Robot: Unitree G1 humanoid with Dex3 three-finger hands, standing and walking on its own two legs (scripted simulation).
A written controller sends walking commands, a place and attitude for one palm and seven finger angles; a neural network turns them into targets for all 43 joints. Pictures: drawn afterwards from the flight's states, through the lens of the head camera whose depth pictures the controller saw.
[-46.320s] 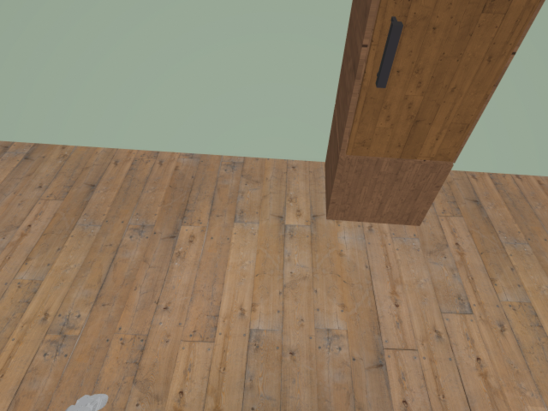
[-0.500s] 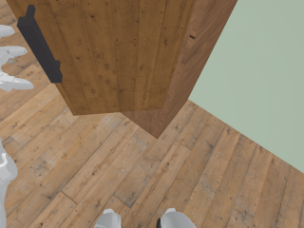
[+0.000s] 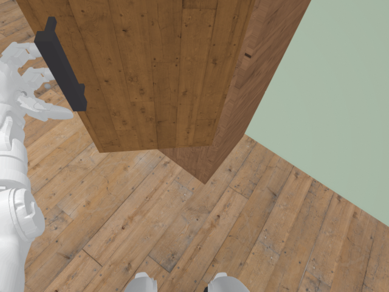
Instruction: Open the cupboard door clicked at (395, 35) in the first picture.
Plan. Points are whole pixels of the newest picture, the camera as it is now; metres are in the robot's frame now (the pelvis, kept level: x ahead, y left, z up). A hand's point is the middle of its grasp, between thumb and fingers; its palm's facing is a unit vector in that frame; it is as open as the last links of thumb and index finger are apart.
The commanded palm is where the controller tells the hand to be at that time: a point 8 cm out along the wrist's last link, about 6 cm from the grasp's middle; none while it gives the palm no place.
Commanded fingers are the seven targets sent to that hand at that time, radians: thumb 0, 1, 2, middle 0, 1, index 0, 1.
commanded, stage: slide the fingers in behind the handle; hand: left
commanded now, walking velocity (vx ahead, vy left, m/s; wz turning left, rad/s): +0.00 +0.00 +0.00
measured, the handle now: (67, 68) +0.54 +0.23 +0.11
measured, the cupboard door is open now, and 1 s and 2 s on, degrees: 44 45 45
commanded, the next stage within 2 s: close the thumb around the handle in 1.02 s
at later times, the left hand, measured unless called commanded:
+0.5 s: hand (66, 84) +0.49 +0.22 +0.11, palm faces +0.06 -1.00 +0.01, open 14.0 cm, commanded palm +0.47 +0.26 +0.11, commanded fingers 0.00 -0.50 0.30 -0.30 -1.20 -0.30 -1.20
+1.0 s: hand (74, 86) +0.48 +0.20 +0.11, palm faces +0.07 -1.00 +0.00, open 14.0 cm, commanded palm +0.46 +0.25 +0.11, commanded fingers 0.00 -0.50 0.30 -0.30 -1.20 -0.30 -1.20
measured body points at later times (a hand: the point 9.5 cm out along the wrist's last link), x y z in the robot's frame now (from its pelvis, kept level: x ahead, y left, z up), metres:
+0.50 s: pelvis +0.00 -0.01 +0.00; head +0.10 +0.01 +0.44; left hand +0.48 +0.27 +0.11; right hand +0.00 -0.28 -0.11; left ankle +0.01 +0.11 -0.69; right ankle -0.01 -0.13 -0.69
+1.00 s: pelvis +0.00 -0.01 +0.00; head +0.09 +0.00 +0.44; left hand +0.47 +0.25 +0.12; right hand +0.01 -0.28 -0.11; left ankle +0.01 +0.11 -0.69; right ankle -0.01 -0.13 -0.69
